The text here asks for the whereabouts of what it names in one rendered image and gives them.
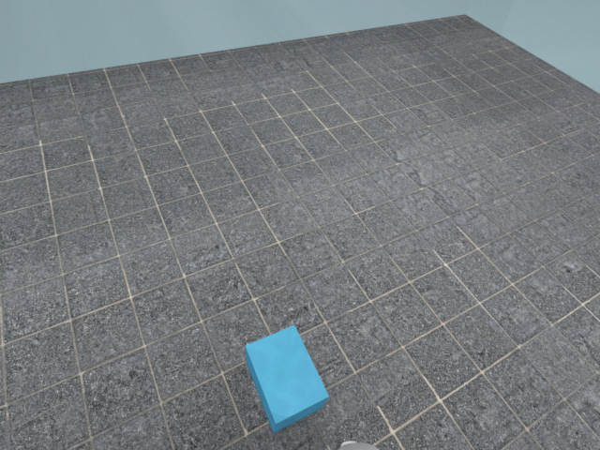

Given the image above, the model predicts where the carton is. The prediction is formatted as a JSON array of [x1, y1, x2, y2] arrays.
[[246, 325, 329, 433]]

